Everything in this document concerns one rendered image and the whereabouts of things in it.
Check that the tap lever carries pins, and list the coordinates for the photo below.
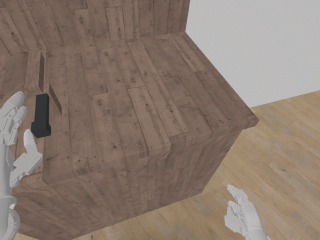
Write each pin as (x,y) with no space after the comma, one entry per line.
(40,127)

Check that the right robot forearm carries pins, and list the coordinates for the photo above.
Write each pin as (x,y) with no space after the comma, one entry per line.
(256,234)

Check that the left robot forearm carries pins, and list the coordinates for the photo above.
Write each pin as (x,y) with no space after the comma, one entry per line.
(9,218)

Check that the left robot hand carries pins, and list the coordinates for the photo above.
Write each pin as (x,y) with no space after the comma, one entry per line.
(11,117)

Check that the right robot hand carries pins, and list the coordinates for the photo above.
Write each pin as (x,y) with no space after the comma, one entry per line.
(247,217)

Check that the counter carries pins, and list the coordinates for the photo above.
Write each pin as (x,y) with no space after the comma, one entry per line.
(140,118)

